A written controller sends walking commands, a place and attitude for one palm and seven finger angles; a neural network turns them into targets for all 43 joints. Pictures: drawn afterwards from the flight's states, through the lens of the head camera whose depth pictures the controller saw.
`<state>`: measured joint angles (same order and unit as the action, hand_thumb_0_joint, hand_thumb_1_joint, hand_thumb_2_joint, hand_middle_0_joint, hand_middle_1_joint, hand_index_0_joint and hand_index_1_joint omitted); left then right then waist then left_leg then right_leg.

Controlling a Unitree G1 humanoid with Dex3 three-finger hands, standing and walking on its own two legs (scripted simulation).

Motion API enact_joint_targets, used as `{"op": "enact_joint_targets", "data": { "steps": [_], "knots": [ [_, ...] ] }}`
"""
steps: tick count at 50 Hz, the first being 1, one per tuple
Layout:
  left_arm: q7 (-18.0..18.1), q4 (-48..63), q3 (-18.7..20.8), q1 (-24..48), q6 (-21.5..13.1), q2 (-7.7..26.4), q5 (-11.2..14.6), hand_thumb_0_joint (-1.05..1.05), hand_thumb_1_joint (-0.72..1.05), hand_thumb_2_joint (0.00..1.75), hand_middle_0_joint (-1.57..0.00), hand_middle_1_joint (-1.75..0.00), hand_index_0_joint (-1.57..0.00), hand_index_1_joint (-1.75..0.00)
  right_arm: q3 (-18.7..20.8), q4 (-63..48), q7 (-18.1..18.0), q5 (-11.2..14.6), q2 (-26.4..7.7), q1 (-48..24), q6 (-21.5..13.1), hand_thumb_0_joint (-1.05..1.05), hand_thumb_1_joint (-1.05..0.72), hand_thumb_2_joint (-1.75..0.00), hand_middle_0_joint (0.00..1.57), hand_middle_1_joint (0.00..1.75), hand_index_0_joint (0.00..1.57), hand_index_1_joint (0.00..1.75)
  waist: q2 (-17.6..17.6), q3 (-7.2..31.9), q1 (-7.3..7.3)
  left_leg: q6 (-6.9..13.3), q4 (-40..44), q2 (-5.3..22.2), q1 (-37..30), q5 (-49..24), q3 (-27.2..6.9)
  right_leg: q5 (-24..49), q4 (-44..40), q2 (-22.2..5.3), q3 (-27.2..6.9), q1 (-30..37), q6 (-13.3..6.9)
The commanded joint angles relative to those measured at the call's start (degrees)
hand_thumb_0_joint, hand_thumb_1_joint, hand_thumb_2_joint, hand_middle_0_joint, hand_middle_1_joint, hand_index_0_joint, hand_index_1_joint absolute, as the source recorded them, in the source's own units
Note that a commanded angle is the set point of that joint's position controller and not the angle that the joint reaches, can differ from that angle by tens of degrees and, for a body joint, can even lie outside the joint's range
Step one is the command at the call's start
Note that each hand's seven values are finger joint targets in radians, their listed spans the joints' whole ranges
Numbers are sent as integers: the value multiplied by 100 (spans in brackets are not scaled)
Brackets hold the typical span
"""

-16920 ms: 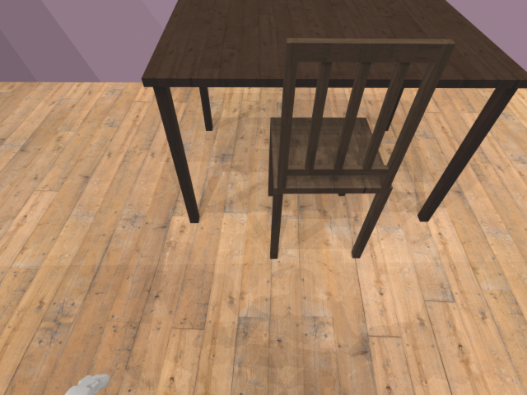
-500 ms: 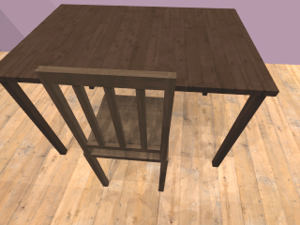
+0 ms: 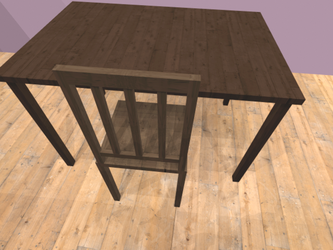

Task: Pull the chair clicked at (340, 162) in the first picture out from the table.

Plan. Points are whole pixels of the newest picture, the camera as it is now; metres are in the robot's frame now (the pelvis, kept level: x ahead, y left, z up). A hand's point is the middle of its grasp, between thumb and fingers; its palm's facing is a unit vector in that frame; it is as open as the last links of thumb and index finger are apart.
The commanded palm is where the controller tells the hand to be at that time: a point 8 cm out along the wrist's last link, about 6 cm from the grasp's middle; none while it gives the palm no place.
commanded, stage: come to a stop and stand still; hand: left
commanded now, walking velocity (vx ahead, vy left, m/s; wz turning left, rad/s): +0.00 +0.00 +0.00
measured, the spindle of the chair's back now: (134, 126) +0.49 +0.14 -0.05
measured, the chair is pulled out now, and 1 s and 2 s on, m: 0.00 0.00 0.00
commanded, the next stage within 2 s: look again from close up in 0.02 s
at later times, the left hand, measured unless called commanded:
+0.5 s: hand out of the picture -0.01 +0.18 -0.17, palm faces +0.03 -0.98 -0.20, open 7.3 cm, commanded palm none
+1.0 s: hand out of the picture +0.00 +0.18 -0.17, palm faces +0.03 -0.98 -0.20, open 7.3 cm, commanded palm none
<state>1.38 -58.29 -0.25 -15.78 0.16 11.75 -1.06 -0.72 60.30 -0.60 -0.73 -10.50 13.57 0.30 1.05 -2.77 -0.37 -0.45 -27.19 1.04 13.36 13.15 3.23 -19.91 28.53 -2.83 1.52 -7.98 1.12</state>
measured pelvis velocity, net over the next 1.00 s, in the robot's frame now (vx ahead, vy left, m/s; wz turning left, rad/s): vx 0.01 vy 0.00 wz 0.02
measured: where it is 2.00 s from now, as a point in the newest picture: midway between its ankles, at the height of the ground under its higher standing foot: outside the picture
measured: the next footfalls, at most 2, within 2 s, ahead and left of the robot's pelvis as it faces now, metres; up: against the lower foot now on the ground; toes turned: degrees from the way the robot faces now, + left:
none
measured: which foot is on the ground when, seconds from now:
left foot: down 0.00-1.00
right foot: down 0.00-1.00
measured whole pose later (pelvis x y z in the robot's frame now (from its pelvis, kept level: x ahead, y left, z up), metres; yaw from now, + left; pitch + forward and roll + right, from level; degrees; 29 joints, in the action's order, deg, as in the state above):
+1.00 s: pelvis +0.01 +0.00 +0.00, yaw +1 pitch -1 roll +1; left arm 1.7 -63.2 -0.9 -17.8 -1.2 9.7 -0.9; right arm -1.0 64.1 -1.5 -0.6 -9.5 14.2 -0.7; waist 1.0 -2.3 -0.6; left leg -0.4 -24.1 0.4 10.9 12.6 2.5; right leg -19.1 24.6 -3.2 2.5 -4.8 1.2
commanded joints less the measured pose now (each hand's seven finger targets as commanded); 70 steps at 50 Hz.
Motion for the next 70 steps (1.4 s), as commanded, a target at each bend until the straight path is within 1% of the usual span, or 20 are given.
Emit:
{"op": "enact_joint_targets", "data": {
  "steps": [1,4,7,13,20,33,39,43,44,48,49,50,52,53,54,56,59,64,67,70],
  "knots": [
    [67,119,130,-305,-137,701,36,0,90,90,-20,-30,-20,-30,132,-207,-38,40,-664,89,-167,0,-90,-90,20,30,20,30,-87,148,0,209,465,401,-368,-806,-476,906,-717,-368,-377,-347,-216],
    [69,7,112,-393,-151,651,37,0,90,90,-20,-30,-20,-30,115,-94,-50,58,-604,145,-175,0,-90,-90,20,30,20,30,0,66,-19,221,494,416,-354,-894,-471,1037,-764,-366,-328,-286,-208],
    [78,-114,99,-433,-149,607,46,0,90,90,-20,-30,-20,-30,107,-7,-63,51,-631,192,-188,0,-90,-90,20,30,20,30,-188,92,-1,215,501,413,-415,-1036,-493,1131,-723,-359,-319,-268,-204],
    [86,-275,81,-548,-156,541,44,0,90,90,-20,-30,-20,-30,92,121,-79,57,-579,267,-202,0,-90,-90,20,30,20,30,-206,39,-2,223,553,428,-440,-1123,-489,1163,-765,-367,-267,-246,-191],
    [94,-370,62,-583,-156,465,27,0,90,90,-20,-30,-20,-30,94,176,-89,65,-535,251,-195,0,-90,-90,20,30,20,30,-31,-165,0,226,618,423,-375,-1029,-499,1128,-839,-382,-240,-316,-171],
    [96,-393,80,-637,-168,427,36,0,90,90,-20,-30,-20,-30,89,192,-106,49,-519,263,-217,0,-90,-90,20,30,20,30,-153,39,-10,223,607,412,-522,-1338,-508,1408,-821,-401,-232,-173,-172],
    [94,-415,82,-680,-172,412,34,0,90,90,-20,-30,-20,-30,85,213,-116,65,-462,261,-216,0,-90,-90,20,30,20,30,-76,-72,-44,233,617,420,-496,-1353,-483,1470,-870,-408,-191,-170,-169],
    [106,-434,79,-698,-182,384,38,0,90,90,-20,-30,-20,-30,84,231,-120,54,-480,301,-220,0,-90,-90,20,30,20,30,-58,87,-25,225,572,427,-603,-1532,-494,1683,-818,-427,-201,-104,-176],
    [102,-431,76,-701,-181,382,36,0,90,90,-20,-30,-20,-30,79,245,-123,68,-431,281,-212,0,-90,-90,20,30,20,30,21,-90,-43,229,599,422,-511,-1402,-477,1640,-877,-412,-198,-148,-179],
    [109,-444,84,-722,-183,383,37,0,90,90,-20,-30,-20,-30,80,250,-124,55,-464,338,-217,0,-90,-90,20,30,20,30,-54,75,-23,214,567,415,-578,-1549,-490,1734,-819,-421,-193,-67,-184],
    [96,58,20,-205,-279,1351,46,0,90,90,-20,-30,-20,-30,238,-291,-57,-42,-1050,-1,-215,0,-90,-90,20,30,20,30,-621,-550,141,267,515,131,-491,-1338,-689,859,-716,-113,-186,-735,-330],
    [130,202,208,-224,-235,1111,9,0,90,90,-20,-30,-20,-30,444,-404,-66,-21,-1087,2,-283,0,-90,-90,20,30,20,30,-547,-217,34,216,227,490,-164,-1112,-744,460,-423,-300,-304,-797,-303],
    [161,149,165,-361,-299,830,9,0,90,90,-20,-30,-20,-30,401,-404,-82,0,-820,-47,-296,0,-90,-90,20,30,20,30,-424,273,-1,267,-88,433,-329,-1981,-707,1655,-468,-419,-342,-344,-373],
    [185,155,181,-478,-307,743,16,0,90,90,-20,-30,-20,-30,396,-445,-80,3,-703,9,-279,0,-90,-90,20,30,20,30,-192,544,7,246,-287,395,-398,-2093,-628,2289,-434,-472,-401,-188,-371],
    [197,138,155,-629,-306,632,27,0,90,90,-20,-30,-20,-30,325,-467,-70,-4,-486,100,-247,0,-90,-90,20,30,20,30,314,802,-13,257,-427,343,-341,-1958,-527,3051,-322,-545,-420,97,-341],
    [220,195,214,-557,-254,658,24,0,90,90,-20,-30,-20,-30,357,-517,-70,-14,-507,63,-184,0,-90,-90,20,30,20,30,615,620,22,204,-555,204,75,-1386,-386,3625,-219,-655,-377,213,-339],
    [225,333,213,-581,-189,651,0,0,90,90,-20,-30,-20,-30,319,-551,-62,-31,-479,15,-137,0,-90,-90,20,30,20,30,550,530,-30,205,-545,195,107,-1566,-279,3805,-31,-614,-332,231,-317],
    [193,496,209,-384,-88,656,-17,0,90,90,-20,-30,-20,-30,338,-554,-46,-20,-629,-144,-72,0,-90,-90,20,30,20,30,34,111,-11,239,-340,367,-76,-1641,-464,1911,-199,-365,-223,-394,-215],
    [162,507,217,-244,-61,701,-15,0,90,90,-20,-30,-20,-30,356,-581,-23,-17,-692,-299,-50,0,-90,-90,20,30,20,30,-163,-126,22,232,-97,371,104,-896,-570,912,-353,-301,-231,-641,-174],
    [133,468,188,-300,-52,662,-30,0,90,90,-20,-30,-20,-30,322,-568,-4,-8,-669,-349,-48,0,-90,-90,20,30,20,30,-293,-134,-14,250,130,376,163,-359,-644,450,-490,-261,-231,-624,-162]
  ]
}}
